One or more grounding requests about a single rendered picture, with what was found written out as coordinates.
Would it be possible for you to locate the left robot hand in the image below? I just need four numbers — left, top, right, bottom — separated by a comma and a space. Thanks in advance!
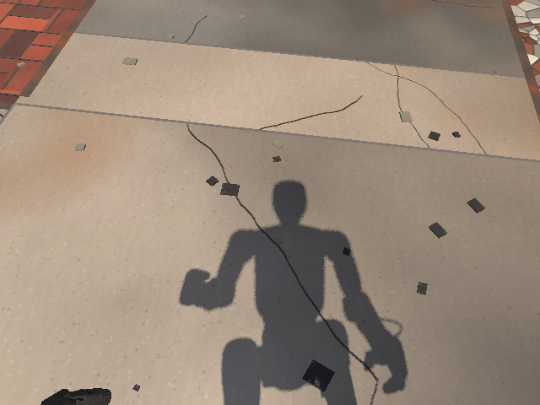
41, 388, 111, 405

